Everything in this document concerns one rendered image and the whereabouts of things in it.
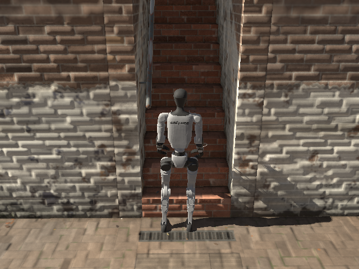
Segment stairs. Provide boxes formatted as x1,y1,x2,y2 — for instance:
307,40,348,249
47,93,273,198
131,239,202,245
141,0,231,217

